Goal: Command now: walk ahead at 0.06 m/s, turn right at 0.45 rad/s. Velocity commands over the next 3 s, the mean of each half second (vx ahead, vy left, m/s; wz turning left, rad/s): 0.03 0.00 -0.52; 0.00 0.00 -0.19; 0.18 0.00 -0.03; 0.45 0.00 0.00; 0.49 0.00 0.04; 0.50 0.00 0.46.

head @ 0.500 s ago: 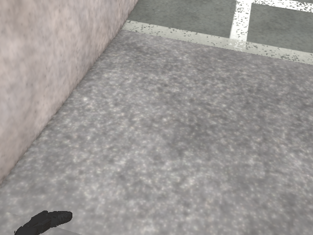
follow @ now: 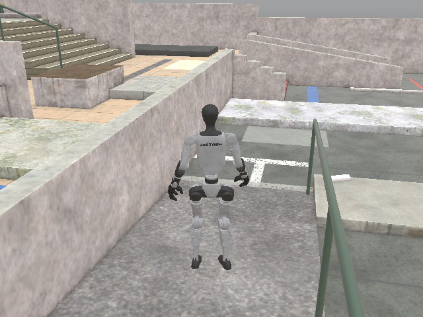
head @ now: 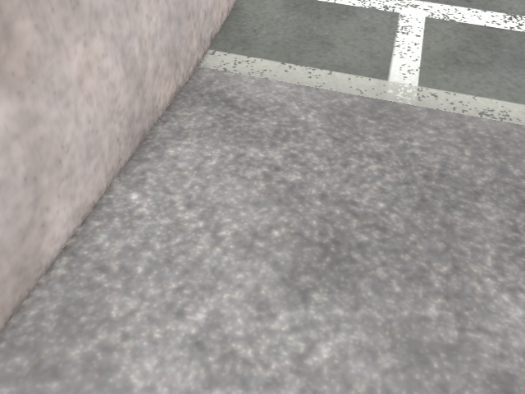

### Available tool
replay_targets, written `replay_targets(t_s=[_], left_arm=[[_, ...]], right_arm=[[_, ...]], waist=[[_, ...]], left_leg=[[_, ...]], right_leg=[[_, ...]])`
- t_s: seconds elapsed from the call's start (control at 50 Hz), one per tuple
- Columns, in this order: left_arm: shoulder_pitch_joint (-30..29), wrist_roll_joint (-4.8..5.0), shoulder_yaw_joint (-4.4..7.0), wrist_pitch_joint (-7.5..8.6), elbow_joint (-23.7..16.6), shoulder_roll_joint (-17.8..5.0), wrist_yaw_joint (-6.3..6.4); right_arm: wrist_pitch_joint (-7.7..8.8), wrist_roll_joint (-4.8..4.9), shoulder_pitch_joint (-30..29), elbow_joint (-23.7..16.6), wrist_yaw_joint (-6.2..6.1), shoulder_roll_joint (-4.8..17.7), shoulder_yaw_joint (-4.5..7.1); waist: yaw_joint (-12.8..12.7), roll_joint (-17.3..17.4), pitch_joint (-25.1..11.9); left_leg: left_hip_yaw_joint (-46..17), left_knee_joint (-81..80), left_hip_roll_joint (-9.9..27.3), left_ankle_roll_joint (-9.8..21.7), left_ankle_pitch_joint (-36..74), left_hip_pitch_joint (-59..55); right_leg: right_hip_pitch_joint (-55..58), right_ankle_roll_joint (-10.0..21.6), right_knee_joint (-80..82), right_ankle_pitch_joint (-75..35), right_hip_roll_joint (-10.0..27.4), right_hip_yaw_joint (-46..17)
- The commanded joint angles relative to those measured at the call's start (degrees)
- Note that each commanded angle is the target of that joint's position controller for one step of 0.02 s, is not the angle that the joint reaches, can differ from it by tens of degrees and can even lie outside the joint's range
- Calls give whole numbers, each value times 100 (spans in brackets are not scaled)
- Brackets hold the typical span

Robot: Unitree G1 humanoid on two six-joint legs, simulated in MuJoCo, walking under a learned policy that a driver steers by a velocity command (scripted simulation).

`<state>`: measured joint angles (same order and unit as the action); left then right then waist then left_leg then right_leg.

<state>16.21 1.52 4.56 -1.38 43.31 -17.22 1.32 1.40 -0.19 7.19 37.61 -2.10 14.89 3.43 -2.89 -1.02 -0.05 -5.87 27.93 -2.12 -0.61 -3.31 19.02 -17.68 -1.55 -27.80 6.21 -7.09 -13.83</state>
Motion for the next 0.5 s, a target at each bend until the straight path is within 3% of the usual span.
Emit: replay_targets(t_s=[0.02, 0.04, 0.06, 0.08, 0.1, 0.12, 0.18, 0.24, 0.3, 0.34, 0.38, 0.4, 0.42, 0.44, 0.46, 0.48, 0.5], left_arm=[[-226, -21, 85, 121, -647, -393, 61], [285, -232, 182, 169, -475, -647, -15], [279, -91, 176, 153, -659, -637, -18], [253, -49, 270, 30, -435, -949, 60], [105, -40, 309, -95, -426, -960, 78], [123, -40, 263, -201, -387, -738, 85], [-314, -43, 158, -167, -716, -441, 34], [-563, -35, 100, -126, -940, -371, -67], [-623, -32, 117, -140, -1064, -443, -160], [-592, -24, 154, -160, -1122, -496, -220], [-164, -37, 205, -148, -995, -482, -256], [37, -64, 270, -127, -948, -666, -199], [194, -117, 409, -86, -1067, -1355, -94], [18, -239, 388, -23, -1248, -1626, -108], [120, -374, 407, 50, -1152, -1501, -184], [-241, -303, 308, 110, -1096, -1231, -207], [-494, -179, 212, 113, -1059, -906, -177]], right_arm=[[73, -317, 783, -228, -2, 1110, 329], [47, -248, 897, -297, 4, 869, 213], [24, -221, 592, -199, 30, 1243, 349], [17, -143, 272, -305, 30, 932, 297], [8, -79, -25, -348, 30, 707, 211], [1, -64, -145, -406, 52, 637, 157], [-19, -79, 185, -204, 3, 791, 235], [-67, -53, 321, -95, -27, 965, 308], [-83, 27, 269, -58, 39, 1129, 372], [-60, 124, 263, -20, 85, 1179, 398], [-27, 249, 142, 5, 102, 1114, 391], [18, 221, 447, 119, 137, 886, 343], [38, -101, 501, -68, 166, 476, 215], [31, -227, 436, -145, 136, 555, 222], [-30, -48, 110, -228, 50, 878, 284], [-129, 63, 30, -162, -16, 1043, 352], [-193, 3, 97, -12, -67, 1003, 368]], waist=[[393, 1408, -544], [294, 863, -686], [71, 1795, -827], [150, 1053, -573], [127, 846, -243], [113, 771, -101], [329, 890, -141], [450, 1062, -466], [477, 1187, -518], [442, 1217, -479], [158, 1076, -506], [134, 593, -520], [301, -1137, -648], [257, -1375, -735], [-102, -1062, -1013], [85, -803, -514], [176, -616, -362]], left_leg=[[-1875, -890, 2271, 1363, 2909, -1585], [-1575, -436, 2407, 1512, 4259, -1618], [-2145, -817, 2880, 1880, 2769, -1421], [-1681, -1013, 2255, 1631, 1264, -1146], [-1168, -995, 1897, 1376, 1136, -861], [-665, -1019, 1631, 1297, 1451, -606], [-189, -1017, 1560, 1294, 1918, -1029], [-16, -933, 1780, 1369, 2184, -1339], [161, -856, 1893, 1344, 2133, -1223], [194, -671, 1959, 1241, 1982, -1261], [472, -104, 1790, 861, 1561, -933], [841, 553, 1494, 395, 844, -356], [1455, 2361, 813, -243, -1910, 1245], [777, 3634, 278, -466, -3723, 2005], [291, 4021, 304, -377, -3586, 1881], [195, 4089, 461, -274, -2993, 1925], [155, 3913, 523, -218, -2565, 1871]], right_leg=[[-1436, 131, -1774, 2708, -153, 220], [-1402, -73, -2897, 3216, -100, 97], [-1873, -172, -3581, 3068, 195, 597], [-1758, -249, -3899, 2536, 536, 495], [-1796, -289, -4153, 2138, 498, 588], [-1649, -381, -4240, 2020, 453, 767], [-1716, -463, -3420, 1403, 592, 1025], [-1313, -454, -2546, 1227, 785, 1153], [-734, -311, -1767, 1170, 773, 1435], [-482, -139, -1109, 1005, 742, 1541], [377, 161, 180, -14, 553, 1729], [1116, 374, 707, -1156, 676, 1367], [2210, 970, 653, -3812, 2236, -637], [1979, 2108, 336, -5339, 3150, -1432], [1487, 2404, 766, -3438, 3022, -1402], [1251, 1987, 881, -2419, 2510, -825], [1104, 1583, 815, -2211, 2133, -393]])
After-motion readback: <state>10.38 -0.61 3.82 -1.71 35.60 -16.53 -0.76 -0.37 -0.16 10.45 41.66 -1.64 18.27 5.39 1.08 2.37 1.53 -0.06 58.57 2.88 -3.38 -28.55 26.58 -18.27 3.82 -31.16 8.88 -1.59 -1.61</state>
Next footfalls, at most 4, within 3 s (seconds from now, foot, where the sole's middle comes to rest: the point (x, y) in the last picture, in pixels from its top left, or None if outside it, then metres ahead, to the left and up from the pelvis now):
0.40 right None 0.02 -0.14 -0.78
0.86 left None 0.09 0.09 -0.78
1.44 right None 0.10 -0.20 -0.79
1.94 left None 0.51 -0.11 -0.83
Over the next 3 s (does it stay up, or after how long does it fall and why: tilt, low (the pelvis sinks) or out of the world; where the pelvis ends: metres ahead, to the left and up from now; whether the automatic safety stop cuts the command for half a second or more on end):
stays up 0.90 -0.31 -0.12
